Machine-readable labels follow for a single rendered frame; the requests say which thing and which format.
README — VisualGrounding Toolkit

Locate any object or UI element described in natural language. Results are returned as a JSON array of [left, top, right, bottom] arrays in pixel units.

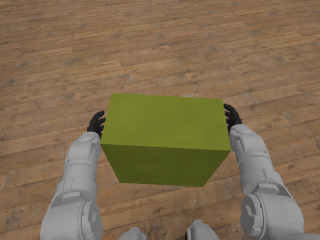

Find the robot right shin
[[192, 219, 203, 225]]

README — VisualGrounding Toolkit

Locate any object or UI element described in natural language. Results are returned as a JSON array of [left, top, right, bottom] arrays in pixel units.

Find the robot right upper arm
[[240, 192, 320, 240]]

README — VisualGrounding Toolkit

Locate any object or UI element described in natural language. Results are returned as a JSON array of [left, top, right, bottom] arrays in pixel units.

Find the left robot thigh
[[119, 230, 147, 240]]

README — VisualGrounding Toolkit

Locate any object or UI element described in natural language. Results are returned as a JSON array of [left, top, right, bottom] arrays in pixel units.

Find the left robot hand
[[87, 110, 106, 139]]

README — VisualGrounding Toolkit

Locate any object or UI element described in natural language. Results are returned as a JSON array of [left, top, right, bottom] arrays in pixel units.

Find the right robot hand
[[223, 104, 242, 135]]

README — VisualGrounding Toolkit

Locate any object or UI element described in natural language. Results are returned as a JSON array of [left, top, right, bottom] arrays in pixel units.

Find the robot left upper arm
[[41, 199, 104, 240]]

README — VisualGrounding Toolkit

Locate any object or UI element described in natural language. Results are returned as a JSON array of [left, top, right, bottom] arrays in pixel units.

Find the robot right forearm
[[229, 124, 305, 232]]

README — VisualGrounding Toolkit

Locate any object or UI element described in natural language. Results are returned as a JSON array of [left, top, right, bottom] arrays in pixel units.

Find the carton
[[99, 93, 232, 187]]

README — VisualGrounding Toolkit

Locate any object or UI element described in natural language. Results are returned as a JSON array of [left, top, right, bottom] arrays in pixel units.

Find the robot left forearm
[[40, 131, 101, 240]]

